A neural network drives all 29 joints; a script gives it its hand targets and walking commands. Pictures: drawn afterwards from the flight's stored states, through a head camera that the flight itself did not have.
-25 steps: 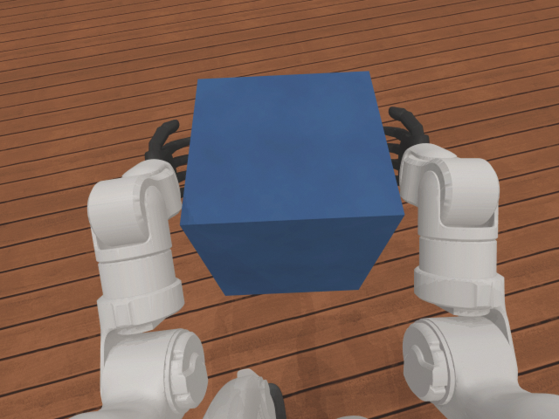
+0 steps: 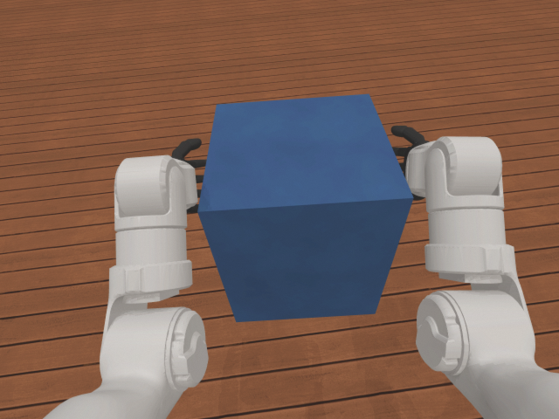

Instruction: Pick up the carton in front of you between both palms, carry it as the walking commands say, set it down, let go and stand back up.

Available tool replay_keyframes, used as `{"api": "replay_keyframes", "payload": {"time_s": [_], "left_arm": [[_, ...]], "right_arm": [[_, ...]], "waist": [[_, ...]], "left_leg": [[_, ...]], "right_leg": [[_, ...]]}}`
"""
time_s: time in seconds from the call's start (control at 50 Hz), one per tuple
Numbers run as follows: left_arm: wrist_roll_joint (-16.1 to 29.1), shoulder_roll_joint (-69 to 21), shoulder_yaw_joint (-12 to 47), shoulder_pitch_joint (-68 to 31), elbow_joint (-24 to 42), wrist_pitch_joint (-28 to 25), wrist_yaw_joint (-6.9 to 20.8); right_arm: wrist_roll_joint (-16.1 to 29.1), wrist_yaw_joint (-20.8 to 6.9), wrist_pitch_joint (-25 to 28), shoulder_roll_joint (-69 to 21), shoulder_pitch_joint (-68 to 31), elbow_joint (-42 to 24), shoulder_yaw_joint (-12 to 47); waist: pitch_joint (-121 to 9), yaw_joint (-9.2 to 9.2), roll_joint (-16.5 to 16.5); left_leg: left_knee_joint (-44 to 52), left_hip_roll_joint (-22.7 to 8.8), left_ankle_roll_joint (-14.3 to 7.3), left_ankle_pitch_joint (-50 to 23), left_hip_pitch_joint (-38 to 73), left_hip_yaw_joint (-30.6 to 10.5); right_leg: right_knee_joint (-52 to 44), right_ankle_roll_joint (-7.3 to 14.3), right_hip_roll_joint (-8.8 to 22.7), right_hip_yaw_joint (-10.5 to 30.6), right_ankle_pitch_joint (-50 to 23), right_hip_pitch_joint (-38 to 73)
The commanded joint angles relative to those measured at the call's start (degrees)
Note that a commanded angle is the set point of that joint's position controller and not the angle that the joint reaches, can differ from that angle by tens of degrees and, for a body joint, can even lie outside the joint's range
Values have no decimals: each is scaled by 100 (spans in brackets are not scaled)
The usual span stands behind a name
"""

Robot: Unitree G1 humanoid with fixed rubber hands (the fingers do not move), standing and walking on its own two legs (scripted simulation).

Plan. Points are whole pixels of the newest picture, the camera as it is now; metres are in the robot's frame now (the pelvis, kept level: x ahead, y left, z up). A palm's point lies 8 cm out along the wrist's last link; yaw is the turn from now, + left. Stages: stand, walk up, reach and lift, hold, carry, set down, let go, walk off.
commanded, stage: carry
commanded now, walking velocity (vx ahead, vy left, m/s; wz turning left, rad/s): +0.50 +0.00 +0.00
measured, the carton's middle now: (299, 213) +0.39 +0.01 +0.10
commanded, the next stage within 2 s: none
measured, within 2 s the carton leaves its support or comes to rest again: neither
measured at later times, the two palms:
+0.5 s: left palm (210, 130) +0.64 +0.19 +0.08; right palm (361, 128) +0.62 -0.11 +0.08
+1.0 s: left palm (242, 63) +0.88 +0.14 +0.10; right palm (364, 58) +0.89 -0.16 +0.10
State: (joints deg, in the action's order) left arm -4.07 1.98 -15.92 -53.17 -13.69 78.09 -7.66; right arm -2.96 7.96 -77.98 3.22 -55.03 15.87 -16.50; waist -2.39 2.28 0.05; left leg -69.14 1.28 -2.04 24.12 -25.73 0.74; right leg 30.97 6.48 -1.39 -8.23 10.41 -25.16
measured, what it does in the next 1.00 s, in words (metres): walks ahead: left foot, then right foot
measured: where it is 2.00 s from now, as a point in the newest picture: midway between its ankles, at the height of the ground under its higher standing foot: (296, 198)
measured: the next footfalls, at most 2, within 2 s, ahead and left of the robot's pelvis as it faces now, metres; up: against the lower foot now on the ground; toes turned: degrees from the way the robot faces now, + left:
left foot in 0.36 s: +0.39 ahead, +0.12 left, +0.00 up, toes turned +8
right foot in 0.82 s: +0.70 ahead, -0.10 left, +0.00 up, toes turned -12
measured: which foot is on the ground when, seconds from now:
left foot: up 0.00-0.34, down 0.36-0.86, up 0.88-1.00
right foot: down 0.00-0.38, up 0.40-0.80, down 0.82-1.00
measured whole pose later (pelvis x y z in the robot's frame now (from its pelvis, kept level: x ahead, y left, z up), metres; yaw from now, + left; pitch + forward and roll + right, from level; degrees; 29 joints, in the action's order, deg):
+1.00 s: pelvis +0.63 -0.02 +0.01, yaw +1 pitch +3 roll +0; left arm -6.4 -7.7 -7.0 -9.8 14.6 70.8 -5.5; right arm -6.9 4.3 -71.8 -7.9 -10.3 -15.3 -7.5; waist -8.0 1.0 -1.3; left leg -63.5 -5.4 -0.4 18.1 -28.2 3.5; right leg 24.5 4.3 1.6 -13.5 10.3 -17.8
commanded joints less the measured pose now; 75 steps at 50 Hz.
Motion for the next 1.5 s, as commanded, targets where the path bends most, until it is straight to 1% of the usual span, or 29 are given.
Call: {"api": "replay_keyframes", "payload": {"time_s": [0.0, 0.12, 0.26, 0.32, 0.34, 0.36, 0.38, 0.4, 0.46, 0.64, 0.74, 0.78, 0.8, 0.82, 0.84, 0.86, 0.9, 0.92, 0.96, 1.02, 1.22, 1.28, 1.3, 1.32, 1.34, 1.36, 1.4, 1.44, 1.48], "left_arm": [[2828, -6656, 2940, -4724, 626, -152, 1415], [2764, -7074, 3126, -4309, 786, -515, 1519], [2375, -6937, 3568, -2972, 1155, -845, 1492], [2225, -6864, 3791, -2213, 1443, -889, 1486], [2173, -6824, 3876, -1940, 1546, -893, 1496], [2135, -6776, 3981, -1669, 1651, -888, 1515], [2152, -7002, 4075, -1494, 1695, -856, 1551], [2136, -6920, 4170, -1318, 1888, -861, 1576], [2256, -7145, 4549, -883, 2487, -1027, 1609], [1910, -6487, 5122, 1525, 3672, -1111, 1498], [1974, -5903, 5018, 1760, 3655, -778, 1631], [1952, -5724, 4899, 1828, 3450, -665, 1663], [1937, -5622, 4823, 1889, 3317, -620, 1674], [1873, -5456, 4717, 1854, 3190, -602, 1686], [1907, -5533, 4689, 1893, 2957, -610, 1689], [1969, -5701, 4717, 1829, 3055, -615, 1699], [2112, -6109, 4867, 1447, 3229, -682, 1722], [2174, -6245, 4937, 1239, 3323, -723, 1736], [2253, -6337, 5027, 1106, 3373, -804, 1763], [2275, -6182, 5038, 1267, 3365, -843, 1774], [1987, -5865, 4895, 1819, 3108, -756, 1740], [1978, -5896, 4946, 1785, 3035, -775, 1724], [1984, -5862, 4969, 1774, 3028, -783, 1720], [2075, -5972, 5067, 1575, 3162, -751, 1713], [2105, -6007, 5118, 1476, 3238, -765, 1734], [2167, -6219, 5175, 1369, 3227, -831, 1754], [2212, -6493, 5199, 1342, 3320, -984, 1772], [2150, -6567, 5267, 1486, 3412, -1107, 1730], [2070, -6637, 5301, 1735, 3417, -1184, 1672]], "right_arm": [[2099, -1201, 97, -6387, -3942, -394, 2603], [1976, -1181, 475, -6905, -3360, -422, 2940], [2048, -1246, 802, -7190, -2518, -951, 3701], [2057, -1341, 841, -7200, -1963, -1298, 3934], [2033, -1384, 859, -7173, -1643, -1390, 3990], [2008, -1439, 871, -7130, -1287, -1506, 4000], [1831, -1450, 932, -6926, -1109, -1498, 4038], [1817, -1479, 964, -7063, -674, -1553, 4108], [1911, -1543, 1065, -7218, -524, -2726, 4492], [1940, -1811, 1044, -6486, 1850, -3794, 4971], [1852, -1801, 794, -5883, 2073, -3775, 4940], [1840, -1775, 685, -5684, 2009, -3705, 4939], [1833, -1761, 632, -5560, 1958, -3664, 4916], [1859, -1745, 553, -5541, 1779, -3687, 4941], [1887, -1746, 504, -5556, 1590, -3699, 4958], [1935, -1758, 515, -5733, 1509, -3570, 4994], [2013, -1789, 613, -6083, 1392, -3537, 5024], [2023, -1788, 665, -6212, 1351, -3521, 5039], [1973, -1745, 761, -6303, 1336, -3534, 5107], [1861, -1669, 840, -6311, 1541, -3514, 5107], [1835, -1714, 710, -5994, 1872, -3397, 5044], [1835, -1762, 731, -6002, 1988, -3252, 4967], [1820, -1775, 752, -5996, 2096, -3157, 4916], [1735, -1790, 811, -5940, 2098, -3031, 4834], [1769, -1795, 877, -6124, 2193, -2937, 4874], [1867, -1803, 932, -6268, 2046, -3184, 4909], [2005, -1820, 1046, -6647, 1833, -3464, 5053], [2086, -1844, 1148, -6783, 1757, -3633, 5175], [2115, -1866, 1192, -6691, 1928, -3685, 5211]], "waist": [[-2656, -118, 365], [-2577, 2, 603], [-2242, 133, 835], [-2522, -157, 902], [-2823, -274, 720], [-3275, -400, 90], [-3813, -329, -1394], [-3626, -401, -1510], [-2836, -359, -278], [-1931, -342, -955], [-1225, -353, -938], [-1393, -241, -700], [-1646, -165, -446], [-1968, -77, 696], [-2097, 32, 1951], [-1930, -90, 1453], [-1803, -145, 397], [-1764, -194, 204], [-1718, -216, 448], [-1580, -196, 641], [-939, -94, 811], [-1298, -222, 572], [-1727, -337, 235], [-2273, -419, -1210], [-2259, -399, -1970], [-2162, -373, -1456], [-2099, -350, -377], [-2035, -297, -453], [-1918, -287, -689]], "left_leg": [[283, -382, 86, -457, -1220, -168], [1857, -440, 258, -1068, -1645, 247], [3818, -123, 101, -2217, -1184, 848], [4960, 157, -48, -2746, 861, 1272], [4953, -98, -128, -2848, 2281, 1081], [4512, -1250, -315, -3220, 3746, -295], [4394, -2552, -1351, -3697, 5595, -2452], [4749, -2543, -1562, -3649, 5567, -2845], [5022, -2136, -880, -3989, 4458, -1438], [5512, -1481, -549, -3850, 3373, 214], [5228, -1415, -288, -4134, 3029, 559], [4129, -1169, -66, -4187, 2424, 994], [3287, -1039, 96, -3536, 1667, 1071], [1640, -584, 366, -2154, 214, 985], [267, 31, 441, 150, -1141, 696], [-482, -259, 240, 393, -1556, 103], [-459, -778, 94, -119, -1440, -123], [8, -950, 92, -482, -1232, -196], [691, -931, 137, -869, -894, 46], [1784, -907, 309, -1218, -910, 325], [4105, -554, 211, -2147, -630, 1011], [4522, -181, 80, -1622, 1090, 1510], [4455, -596, -12, -1349, 2434, 926], [4990, -2138, -770, -573, 3844, -1656], [5639, -2590, -1102, -1122, 4280, -2965], [5471, -2562, -1100, -1726, 4168, -2491], [5381, -2306, -767, -2007, 3416, -1565], [5676, -2075, -496, -1591, 2812, -808], [5918, -1948, -512, -1427, 2669, -394]], "right_leg": [[-1270, 450, 1747, 2444, -1284, 2994], [-1317, 399, 1539, 1495, -2443, 3634], [-971, 123, 1215, 662, -3916, 4237], [42, -247, 1043, 115, -4816, 3672], [758, -436, 959, 0, -4049, 2800], [1851, -523, 873, 137, -1919, 1532], [3217, -751, 221, 401, 794, -650], [4113, -713, -37, 678, 1933, -1505], [3407, -647, 625, 882, 1117, -1668], [576, -839, 486, -24, -193, -840], [-246, -597, 355, -352, -783, -205], [-574, -504, 24, -730, -414, 1169], [-467, -471, 286, -401, -34, 2259], [-891, 93, 1734, 1957, 840, 3350], [-1767, 694, 2541, 3833, 749, 3950], [-1784, 744, 2589, 3642, 231, 3750], [-1709, 457, 2288, 2607, -149, 2866], [-1871, 246, 2151, 2147, 152, 2455], [-2142, 64, 1922, 1461, 762, 1982], [-2457, 154, 1842, 1018, 794, 1938], [-1943, -62, 1558, 192, -1157, 2830], [-448, -309, 1272, -301, -2030, 2407], [656, -542, 1124, -404, -1574, 1541], [2536, -909, 547, -348, -371, -146], [3463, -914, 82, 58, 1677, -1409], [4118, -739, 383, 569, 1769, -1737], [3945, -556, 838, 857, 1194, -1595], [3327, -584, 944, 755, 595, -1193], [2784, -675, 920, 565, 312, -1157]]}}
